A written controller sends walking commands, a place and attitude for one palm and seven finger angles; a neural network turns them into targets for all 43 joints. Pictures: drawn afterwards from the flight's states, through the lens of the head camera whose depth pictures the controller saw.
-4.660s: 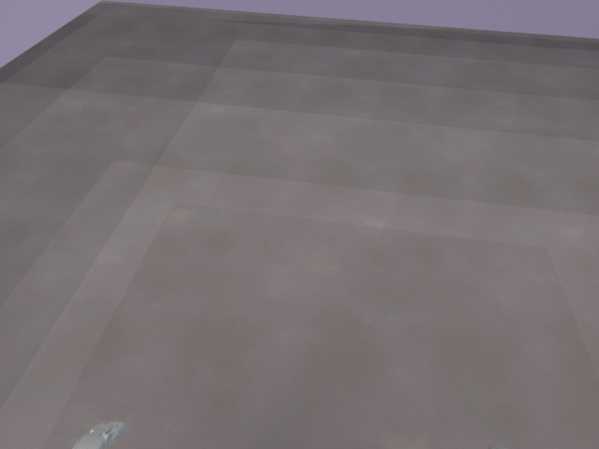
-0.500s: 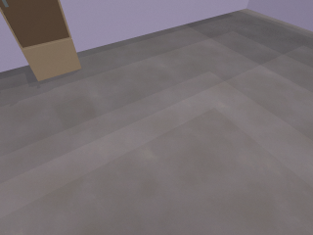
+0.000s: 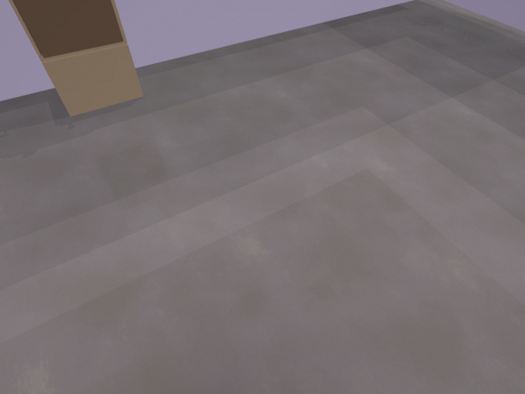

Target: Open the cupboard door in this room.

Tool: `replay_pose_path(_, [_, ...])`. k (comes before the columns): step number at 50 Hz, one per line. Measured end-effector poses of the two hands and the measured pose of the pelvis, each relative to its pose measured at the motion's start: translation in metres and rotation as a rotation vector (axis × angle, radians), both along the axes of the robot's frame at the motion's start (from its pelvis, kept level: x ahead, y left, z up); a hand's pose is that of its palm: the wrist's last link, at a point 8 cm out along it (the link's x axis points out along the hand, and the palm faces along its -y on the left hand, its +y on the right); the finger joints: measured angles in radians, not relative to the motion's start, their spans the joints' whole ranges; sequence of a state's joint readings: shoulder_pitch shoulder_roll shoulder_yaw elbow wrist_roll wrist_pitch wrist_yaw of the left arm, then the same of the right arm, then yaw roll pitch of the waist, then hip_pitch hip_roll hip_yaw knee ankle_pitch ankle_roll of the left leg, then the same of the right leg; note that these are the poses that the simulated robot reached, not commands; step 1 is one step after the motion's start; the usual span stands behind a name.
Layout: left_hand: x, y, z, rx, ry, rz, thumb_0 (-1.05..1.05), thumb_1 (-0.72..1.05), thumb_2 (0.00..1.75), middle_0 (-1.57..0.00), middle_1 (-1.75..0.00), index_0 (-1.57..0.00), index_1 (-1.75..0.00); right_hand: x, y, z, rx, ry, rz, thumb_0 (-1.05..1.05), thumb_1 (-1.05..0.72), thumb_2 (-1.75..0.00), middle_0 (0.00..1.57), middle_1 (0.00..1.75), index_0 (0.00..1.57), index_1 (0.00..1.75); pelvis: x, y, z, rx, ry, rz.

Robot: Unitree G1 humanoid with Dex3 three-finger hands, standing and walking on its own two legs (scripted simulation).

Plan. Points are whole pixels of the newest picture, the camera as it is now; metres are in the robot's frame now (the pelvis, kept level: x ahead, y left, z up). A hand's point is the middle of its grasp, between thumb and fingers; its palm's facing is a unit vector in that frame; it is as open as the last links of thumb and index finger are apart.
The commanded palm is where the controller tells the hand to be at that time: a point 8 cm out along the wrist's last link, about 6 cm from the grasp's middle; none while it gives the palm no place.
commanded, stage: stand and wait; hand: left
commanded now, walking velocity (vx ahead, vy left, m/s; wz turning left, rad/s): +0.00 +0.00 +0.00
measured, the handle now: out of the picture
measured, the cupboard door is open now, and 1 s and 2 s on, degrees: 0 0 0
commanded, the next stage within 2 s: turn or walk to find it in 0.16 s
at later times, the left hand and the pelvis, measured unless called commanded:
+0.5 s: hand out of the picture +0.02 +0.19 -0.19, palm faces +0.11 -0.98 -0.18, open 7.4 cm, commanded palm none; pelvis +0.01 +0.01 -0.01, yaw +3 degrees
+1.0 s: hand out of the picture +0.00 +0.20 -0.19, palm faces +0.24 -0.95 -0.19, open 7.4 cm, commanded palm none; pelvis +0.01 +0.02 -0.01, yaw +11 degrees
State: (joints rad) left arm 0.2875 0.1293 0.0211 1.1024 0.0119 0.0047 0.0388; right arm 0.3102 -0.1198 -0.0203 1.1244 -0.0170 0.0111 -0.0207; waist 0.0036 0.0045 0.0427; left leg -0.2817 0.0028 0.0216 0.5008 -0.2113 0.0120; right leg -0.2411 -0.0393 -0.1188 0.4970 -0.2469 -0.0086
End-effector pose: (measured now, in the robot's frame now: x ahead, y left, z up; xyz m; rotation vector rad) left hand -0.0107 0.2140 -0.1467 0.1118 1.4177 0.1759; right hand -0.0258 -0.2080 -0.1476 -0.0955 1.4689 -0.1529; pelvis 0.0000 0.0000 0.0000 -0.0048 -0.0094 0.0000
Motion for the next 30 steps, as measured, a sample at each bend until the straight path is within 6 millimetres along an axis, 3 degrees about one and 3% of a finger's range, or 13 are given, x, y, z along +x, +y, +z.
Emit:
replay_pose_path(16, [0.017,0.006,0.001,0.004,-0.033,0.015,0.01,0.91,0.9,-0.2,-0.29,-0.2,-0.3,0.034,-0.005,0.002,-0.022,-0.061,0.035,0.01,-0.92,-0.9,0.2,0.3,0.2,0.3,0.01,0.004,0.001,-0.002,0.001,0.022])
replay_pose_path(26, [0.018,0.026,-0.014,0.002,-0.036,0.049,0.01,0.9,0.9,-0.2,-0.29,-0.2,-0.3,0.061,-0.007,0.004,-0.07,-0.095,0.083,0.01,-0.91,-0.9,0.2,0.3,0.2,0.3,0.011,0.014,-0.008,-0.015,-0.001,0.052])
replay_pose_path(30, [0.025,0.031,-0.011,0.007,-0.046,0.042,0.01,0.9,0.9,-0.2,-0.29,-0.2,-0.3,0.068,-0.002,0.009,-0.078,-0.12,0.092,0.01,-0.91,-0.9,0.2,0.3,0.2,0.3,0.012,0.016,-0.005,-0.004,0.002,0.057])
